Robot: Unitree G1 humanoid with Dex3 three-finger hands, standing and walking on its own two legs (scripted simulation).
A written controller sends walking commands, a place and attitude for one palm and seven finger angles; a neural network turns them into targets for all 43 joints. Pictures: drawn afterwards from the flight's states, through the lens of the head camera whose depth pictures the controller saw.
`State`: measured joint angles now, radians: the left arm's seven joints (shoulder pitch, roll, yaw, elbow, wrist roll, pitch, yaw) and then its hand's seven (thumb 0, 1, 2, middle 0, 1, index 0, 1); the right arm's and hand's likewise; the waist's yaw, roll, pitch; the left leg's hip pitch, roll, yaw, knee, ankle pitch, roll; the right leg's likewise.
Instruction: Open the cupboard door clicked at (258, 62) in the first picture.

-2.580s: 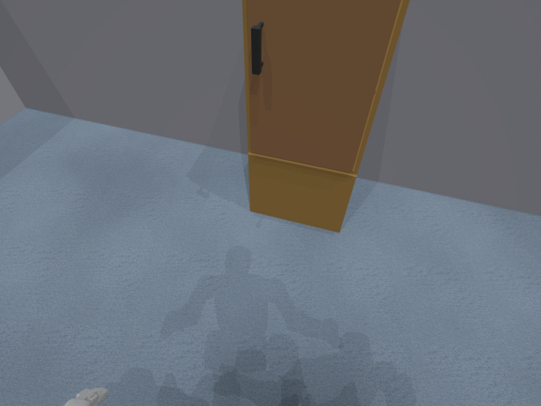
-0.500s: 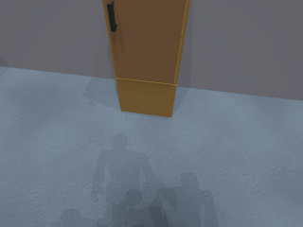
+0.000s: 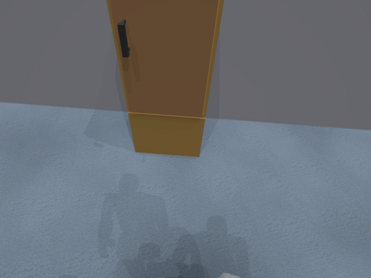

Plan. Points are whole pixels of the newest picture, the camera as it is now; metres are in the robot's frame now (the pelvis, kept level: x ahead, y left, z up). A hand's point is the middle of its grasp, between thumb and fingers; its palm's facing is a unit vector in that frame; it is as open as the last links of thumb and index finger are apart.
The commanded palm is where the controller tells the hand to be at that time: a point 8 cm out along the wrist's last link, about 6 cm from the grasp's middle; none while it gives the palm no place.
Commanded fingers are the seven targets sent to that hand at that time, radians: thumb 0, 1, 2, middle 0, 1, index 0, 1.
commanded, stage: take the last steps up to it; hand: left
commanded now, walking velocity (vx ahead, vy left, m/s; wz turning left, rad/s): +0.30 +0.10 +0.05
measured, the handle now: (124, 38) +0.96 +0.27 +0.05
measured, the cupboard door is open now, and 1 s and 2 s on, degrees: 0 0 0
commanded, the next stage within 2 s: come to a stop and stand still in 0.92 s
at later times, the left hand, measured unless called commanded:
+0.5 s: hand out of the picture +0.15 +0.22 -0.19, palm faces +0.11 -0.98 -0.19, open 7.2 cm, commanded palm none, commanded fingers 0.00 0.90 0.90 -0.20 -0.30 -0.20 -0.30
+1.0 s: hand (107, 187) +0.41 +0.25 -0.17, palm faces -0.02 -0.98 -0.20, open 7.3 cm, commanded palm none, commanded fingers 0.00 0.90 0.90 -0.20 -0.30 -0.20 -0.30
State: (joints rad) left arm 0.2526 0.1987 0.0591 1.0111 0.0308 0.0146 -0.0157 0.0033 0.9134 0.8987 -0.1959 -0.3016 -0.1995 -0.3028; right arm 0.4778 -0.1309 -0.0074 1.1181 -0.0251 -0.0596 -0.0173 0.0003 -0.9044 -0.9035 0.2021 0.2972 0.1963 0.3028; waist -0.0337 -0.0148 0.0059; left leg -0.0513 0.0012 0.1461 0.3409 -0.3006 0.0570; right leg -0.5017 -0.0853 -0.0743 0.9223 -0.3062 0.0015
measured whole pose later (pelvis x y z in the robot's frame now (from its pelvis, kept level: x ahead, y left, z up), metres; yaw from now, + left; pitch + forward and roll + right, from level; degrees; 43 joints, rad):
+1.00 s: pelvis +0.34 +0.08 -0.01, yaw -1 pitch -1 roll +2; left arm 0.18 0.16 0.06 1.04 0.03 0.00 0.00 0.00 0.93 0.90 -0.19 -0.30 -0.20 -0.30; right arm 0.44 -0.06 -0.02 1.17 -0.03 -0.06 -0.01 0.00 -0.90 -0.90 0.20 0.30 0.20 0.30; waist -0.04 -0.01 0.06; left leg -0.01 0.00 0.24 0.37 -0.34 0.03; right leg -0.47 -0.09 -0.11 0.71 -0.24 -0.01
